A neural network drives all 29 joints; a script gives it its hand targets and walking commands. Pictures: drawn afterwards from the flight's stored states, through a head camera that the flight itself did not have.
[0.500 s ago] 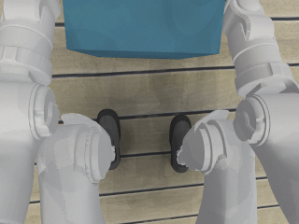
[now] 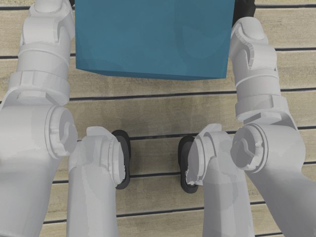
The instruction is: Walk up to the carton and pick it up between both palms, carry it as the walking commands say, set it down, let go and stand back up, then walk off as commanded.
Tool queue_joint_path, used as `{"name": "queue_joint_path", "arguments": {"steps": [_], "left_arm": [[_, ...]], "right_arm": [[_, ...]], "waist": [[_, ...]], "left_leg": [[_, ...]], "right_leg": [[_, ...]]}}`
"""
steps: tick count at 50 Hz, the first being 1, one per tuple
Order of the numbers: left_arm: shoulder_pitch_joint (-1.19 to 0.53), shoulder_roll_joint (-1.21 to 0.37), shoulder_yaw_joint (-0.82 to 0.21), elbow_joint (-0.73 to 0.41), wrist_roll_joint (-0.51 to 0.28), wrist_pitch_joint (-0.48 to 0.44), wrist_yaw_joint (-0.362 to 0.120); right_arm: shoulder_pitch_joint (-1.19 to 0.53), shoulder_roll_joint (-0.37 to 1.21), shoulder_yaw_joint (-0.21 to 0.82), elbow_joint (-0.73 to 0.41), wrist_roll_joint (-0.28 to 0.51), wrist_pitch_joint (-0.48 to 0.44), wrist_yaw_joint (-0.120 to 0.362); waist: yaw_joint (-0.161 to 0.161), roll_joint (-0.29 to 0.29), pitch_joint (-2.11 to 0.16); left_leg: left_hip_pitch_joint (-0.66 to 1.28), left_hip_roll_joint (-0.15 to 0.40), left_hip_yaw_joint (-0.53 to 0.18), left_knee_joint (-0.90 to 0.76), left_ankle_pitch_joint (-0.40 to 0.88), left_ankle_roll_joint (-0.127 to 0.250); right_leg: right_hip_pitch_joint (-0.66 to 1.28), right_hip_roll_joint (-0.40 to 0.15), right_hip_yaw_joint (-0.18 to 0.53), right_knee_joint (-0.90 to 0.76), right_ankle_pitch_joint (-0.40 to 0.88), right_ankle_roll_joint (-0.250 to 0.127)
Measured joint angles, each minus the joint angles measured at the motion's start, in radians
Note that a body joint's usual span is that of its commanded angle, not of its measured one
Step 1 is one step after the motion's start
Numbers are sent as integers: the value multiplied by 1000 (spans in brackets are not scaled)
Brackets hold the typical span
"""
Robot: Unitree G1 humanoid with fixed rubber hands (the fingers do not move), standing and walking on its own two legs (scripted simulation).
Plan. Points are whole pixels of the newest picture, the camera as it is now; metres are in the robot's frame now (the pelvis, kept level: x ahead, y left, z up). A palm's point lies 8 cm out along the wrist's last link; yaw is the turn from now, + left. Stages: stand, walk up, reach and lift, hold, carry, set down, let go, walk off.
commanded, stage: reach and lift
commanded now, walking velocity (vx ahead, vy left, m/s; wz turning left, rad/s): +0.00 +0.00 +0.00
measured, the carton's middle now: (153, 10) +0.57 +0.03 -0.19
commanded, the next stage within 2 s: none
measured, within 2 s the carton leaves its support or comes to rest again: neither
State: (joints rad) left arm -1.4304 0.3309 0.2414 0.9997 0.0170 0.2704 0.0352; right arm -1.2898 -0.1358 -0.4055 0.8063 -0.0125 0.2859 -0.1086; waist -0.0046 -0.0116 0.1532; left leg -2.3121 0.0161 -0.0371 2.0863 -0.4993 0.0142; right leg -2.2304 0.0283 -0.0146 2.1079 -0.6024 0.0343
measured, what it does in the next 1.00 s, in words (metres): rises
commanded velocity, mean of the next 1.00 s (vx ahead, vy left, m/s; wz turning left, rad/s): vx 0.00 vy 0.00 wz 0.00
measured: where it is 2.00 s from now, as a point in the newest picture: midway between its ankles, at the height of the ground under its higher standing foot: (155, 171)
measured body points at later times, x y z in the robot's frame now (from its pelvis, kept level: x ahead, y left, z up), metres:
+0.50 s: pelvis +0.01 +0.00 +0.04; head +0.33 +0.04 +0.35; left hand +0.56 +0.20 -0.07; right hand +0.54 -0.14 -0.06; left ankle +0.12 +0.12 -0.36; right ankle +0.10 -0.13 -0.36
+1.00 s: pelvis +0.00 +0.00 +0.09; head +0.29 +0.04 +0.43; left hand +0.54 +0.20 +0.01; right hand +0.52 -0.14 +0.01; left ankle +0.12 +0.12 -0.36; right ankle +0.10 -0.13 -0.36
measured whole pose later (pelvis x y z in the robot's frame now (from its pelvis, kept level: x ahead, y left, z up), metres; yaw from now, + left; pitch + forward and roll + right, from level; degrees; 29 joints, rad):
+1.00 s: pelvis +0.00 +0.00 +0.09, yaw +1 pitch +45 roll -4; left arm -1.20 0.17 0.38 0.77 0.19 0.41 -0.02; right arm -1.06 -0.02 -0.53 0.59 -0.13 0.41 -0.03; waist -0.02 0.00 -0.10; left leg -2.11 -0.02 -0.05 1.76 -0.44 0.00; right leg -2.03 0.04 0.00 1.78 -0.54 0.04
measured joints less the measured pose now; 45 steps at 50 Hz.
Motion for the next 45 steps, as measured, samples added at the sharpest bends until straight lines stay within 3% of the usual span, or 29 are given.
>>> {"name": "queue_joint_path", "arguments": {"steps": [17,45], "left_arm": [[103,-47,42,-163,46,64,-22],[201,-140,132,-210,165,128,-54]], "right_arm": [[84,51,-38,-147,-24,62,14],[199,111,-121,-201,-108,118,75]], "waist": [[-2,-7,-78],[-15,7,-231]], "left_leg": [[29,-9,-5,-76,-2,-9],[170,-31,-14,-294,57,-12]], "right_leg": [[27,11,7,-76,-1,5],[170,9,14,-295,56,9]]}}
